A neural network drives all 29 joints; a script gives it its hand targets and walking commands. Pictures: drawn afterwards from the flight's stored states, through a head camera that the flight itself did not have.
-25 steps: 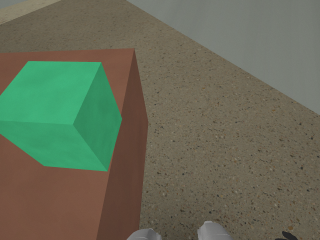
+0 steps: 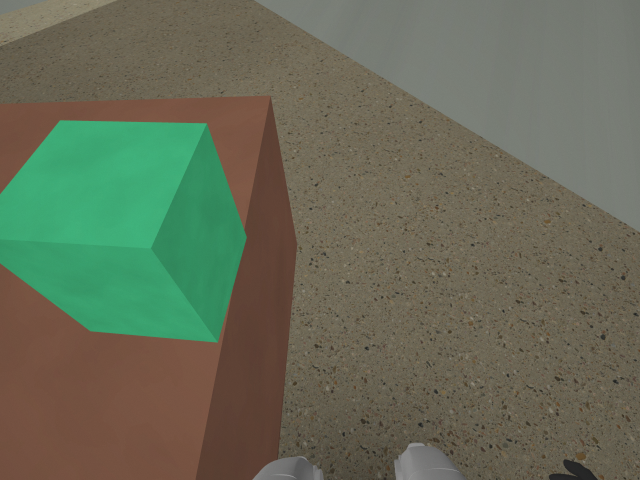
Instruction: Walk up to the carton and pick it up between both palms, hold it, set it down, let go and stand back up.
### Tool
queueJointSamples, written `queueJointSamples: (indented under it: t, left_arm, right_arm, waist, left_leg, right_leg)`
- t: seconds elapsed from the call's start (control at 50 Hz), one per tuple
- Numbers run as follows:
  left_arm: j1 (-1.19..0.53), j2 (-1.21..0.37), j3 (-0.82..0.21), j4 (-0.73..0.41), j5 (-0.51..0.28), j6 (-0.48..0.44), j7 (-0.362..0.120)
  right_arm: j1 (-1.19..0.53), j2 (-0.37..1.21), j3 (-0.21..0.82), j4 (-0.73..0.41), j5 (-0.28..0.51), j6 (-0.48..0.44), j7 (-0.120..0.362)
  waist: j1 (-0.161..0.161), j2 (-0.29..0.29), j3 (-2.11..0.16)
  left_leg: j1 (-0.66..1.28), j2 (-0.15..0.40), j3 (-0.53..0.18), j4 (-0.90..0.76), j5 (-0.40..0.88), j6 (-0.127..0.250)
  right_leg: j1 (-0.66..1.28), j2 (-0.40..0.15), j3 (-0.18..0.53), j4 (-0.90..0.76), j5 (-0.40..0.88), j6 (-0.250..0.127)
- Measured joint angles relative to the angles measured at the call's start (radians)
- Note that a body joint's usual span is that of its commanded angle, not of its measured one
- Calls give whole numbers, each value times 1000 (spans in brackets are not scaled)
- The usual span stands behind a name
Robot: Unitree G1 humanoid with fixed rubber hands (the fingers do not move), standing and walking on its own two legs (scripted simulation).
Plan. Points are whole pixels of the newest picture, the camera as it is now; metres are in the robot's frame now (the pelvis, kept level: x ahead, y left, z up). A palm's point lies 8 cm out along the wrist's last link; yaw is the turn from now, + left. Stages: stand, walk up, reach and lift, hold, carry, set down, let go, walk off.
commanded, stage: walk up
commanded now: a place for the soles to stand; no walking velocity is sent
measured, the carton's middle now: (143, 237) +0.42 +0.29 +0.03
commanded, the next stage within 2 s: none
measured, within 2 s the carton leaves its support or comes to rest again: neither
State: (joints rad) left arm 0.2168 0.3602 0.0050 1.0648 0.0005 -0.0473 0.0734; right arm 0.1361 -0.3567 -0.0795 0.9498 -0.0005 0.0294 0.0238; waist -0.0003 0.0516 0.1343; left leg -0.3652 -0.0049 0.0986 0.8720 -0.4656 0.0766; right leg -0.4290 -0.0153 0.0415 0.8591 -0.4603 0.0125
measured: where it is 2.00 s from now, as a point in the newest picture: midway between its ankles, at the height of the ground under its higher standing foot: outside the picture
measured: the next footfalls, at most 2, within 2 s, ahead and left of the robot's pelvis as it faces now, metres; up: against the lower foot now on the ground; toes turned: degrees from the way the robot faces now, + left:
right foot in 0.92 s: +0.06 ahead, -0.14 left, +0.00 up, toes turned +2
right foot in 1.54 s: +0.03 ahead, -0.15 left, +0.00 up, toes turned +1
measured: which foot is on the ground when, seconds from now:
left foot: down 0.00-1.00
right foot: down 0.00-0.52, up 0.54-0.90, down 0.92-1.00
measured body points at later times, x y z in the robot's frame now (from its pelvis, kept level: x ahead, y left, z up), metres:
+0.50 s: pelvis -0.01 +0.00 +0.00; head +0.03 -0.01 +0.45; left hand +0.03 +0.32 -0.12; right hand +0.09 -0.30 -0.13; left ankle +0.01 +0.07 -0.70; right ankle +0.05 -0.16 -0.70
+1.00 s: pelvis +0.00 -0.03 +0.00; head +0.04 -0.04 +0.45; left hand +0.03 +0.31 -0.12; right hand +0.10 -0.33 -0.13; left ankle +0.00 +0.07 -0.69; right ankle +0.02 -0.14 -0.70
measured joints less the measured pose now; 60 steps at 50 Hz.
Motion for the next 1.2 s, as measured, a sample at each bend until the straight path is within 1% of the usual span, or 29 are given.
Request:
queueJointSamples:
  t: [0.02, 0.06, 0.2, 0.22, 0.26, 0.28, 0.3, 0.34, 0.38, 0.44, 0.5, 0.54, 0.58, 0.62, 0.76, 0.82, 0.9, 0.94, 0.98, 1.02, 1.04, 1.16, 1.2]
  left_arm:
    - [0, 1, -2, 0, 0, 2, 0]
    - [0, 8, -1, 0, 0, 3, -1]
    - [-1, 18, 14, 0, 0, 6, 3]
    - [-1, 19, 16, 0, 0, 7, 4]
    - [-1, 19, 22, 0, 0, 6, 4]
    - [-1, 17, 25, 1, 0, 6, 4]
    - [0, 15, 25, 1, 0, 6, 4]
    - [-1, 11, 25, 1, 0, 2, 1]
    - [-1, 7, 25, 1, 0, -2, 1]
    - [-2, 3, 25, 0, 0, -4, 1]
    - [-5, 3, 24, -2, 0, -4, 1]
    - [-7, 3, 16, -2, 0, -1, 0]
    - [-10, 5, 14, -2, 0, -1, 7]
    - [-13, 15, 14, -2, 0, 2, 8]
    - [-15, 41, 28, -2, 0, 10, 10]
    - [-14, 44, 36, -1, 0, 21, 17]
    - [-12, 48, 40, 3, 0, 30, 20]
    - [-10, 43, 40, 4, 0, 27, 19]
    - [-5, 32, 39, 4, 0, 16, 19]
    - [-5, 25, 33, 5, 0, 9, 17]
    - [-5, 21, 30, 5, 0, 3, 16]
    - [-7, -3, 16, -5, 0, -10, 13]
    - [-9, -8, 14, -6, 0, -10, 11]
  right_arm:
    - [0, 0, 0, 5, 0, 0, 0]
    - [0, 0, 0, 15, 0, 0, 0]
    - [0, 0, 0, 14, 0, 0, -1]
    - [0, 0, 0, 12, 0, 0, -1]
    - [0, 0, 0, 8, 0, 0, -1]
    - [-1, 0, 0, 5, 0, 0, -1]
    - [-1, 0, 0, 0, 0, 0, -1]
    - [-1, 0, 0, -5, 0, 0, -1]
    - [-1, 0, 0, -5, 0, 0, -1]
    - [-1, 0, 0, -5, 0, 0, 2]
    - [-1, 0, 0, -4, 0, 0, 2]
    - [-1, 0, 0, 4, 0, 0, 2]
    - [-1, 0, 0, 6, 0, 0, 2]
    - [-1, 0, 0, 9, 0, 0, 2]
    - [-1, 0, 0, 7, 0, 0, 2]
    - [-1, 0, 0, 0, 0, 0, 2]
    - [-1, 0, 0, -9, 0, 0, 2]
    - [-3, 0, 0, -14, 0, 0, 2]
    - [-5, 0, 0, -23, 0, 0, 2]
    - [-5, 0, 0, -33, 0, 0, 2]
    - [-5, 0, 0, -36, 0, 0, 2]
    - [-10, 0, 0, -41, 0, 0, 2]
    - [-10, 0, 0, -40, 0, 0, 2]
  waist:
    - [0, 0, 0]
    - [0, -8, 1]
    - [0, -30, 1]
    - [0, -32, 1]
    - [0, -36, 0]
    - [0, -35, 0]
    - [0, -34, 0]
    - [0, -34, 0]
    - [0, -28, 0]
    - [0, -17, 0]
    - [0, -3, 1]
    - [0, 2, 1]
    - [0, 4, 1]
    - [0, -8, 2]
    - [0, -61, 4]
    - [0, -68, 4]
    - [0, -69, 3]
    - [0, -62, 5]
    - [0, -48, 5]
    - [0, -42, 6]
    - [0, -37, 7]
    - [0, -4, 14]
    - [0, 1, 16]
  left_leg:
    - [0, 3, 0, 0, -4, 2]
    - [0, 4, 0, 0, -4, 2]
    - [1, 10, 0, 0, 0, -2]
    - [0, 10, 0, 0, 1, -4]
    - [1, 10, 1, 1, 1, -11]
    - [0, 11, 0, 1, 1, -15]
    - [0, 12, 0, 3, -13, -15]
    - [0, 5, 1, 14, -95, -16]
    - [0, 1, 0, 16, -111, -17]
    - [-1, -3, 0, 16, -84, -18]
    - [-1, -3, 0, 14, 0, -24]
    - [-1, -10, 0, 13, 14, -2]
    - [-1, -10, 0, 12, 2, 12]
    - [-1, -11, 0, 9, 2, 13]
    - [-1, -24, 5, 8, 2, 13]
    - [-1, -19, 5, 8, 0, 11]
    - [-1, -13, 5, 8, -1, -4]
    - [-1, -6, 4, 8, -1, -16]
    - [-1, 0, 5, 8, -16, -20]
    - [-1, 1, 5, 12, -96, -21]
    - [-1, 0, 5, 14, -109, -23]
    - [-1, -1, 5, 14, -74, -24]
    - [-1, 0, 5, 11, -29, -24]
  right_leg:
    - [0, 3, 0, 5, -34, 0]
    - [-1, 5, 0, 8, -55, 0]
    - [-5, 5, -5, 10, -16, 0]
    - [-6, 5, -6, 7, 3, 0]
    - [-3, 4, -5, -15, 112, 0]
    - [-3, 5, -6, -16, 125, 1]
    - [-3, 5, -6, -16, 114, 2]
    - [-2, 0, -3, -16, 95, 2]
    - [-1, -4, -3, -16, 91, 2]
    - [2, -9, -3, -16, 91, 2]
    - [7, -10, -4, -14, 91, 2]
    - [6, -14, -2, -7, 74, 2]
    - [-5, -3, -2, 30, -20, 2]
    - [-15, 8, -2, 62, -52, 2]
    - [-12, 21, -2, 80, -51, 2]
    - [-7, 21, -2, 80, -52, 2]
    - [13, 15, -1, 67, -34, 2]
    - [27, 17, -2, 27, 54, 0]
    - [27, 23, -3, 26, 39, -11]
    - [27, 18, -3, 26, 25, -20]
    - [27, 16, -3, 26, 23, -21]
    - [31, 14, -4, 26, 28, -21]
    - [33, 14, -4, 26, 29, -21]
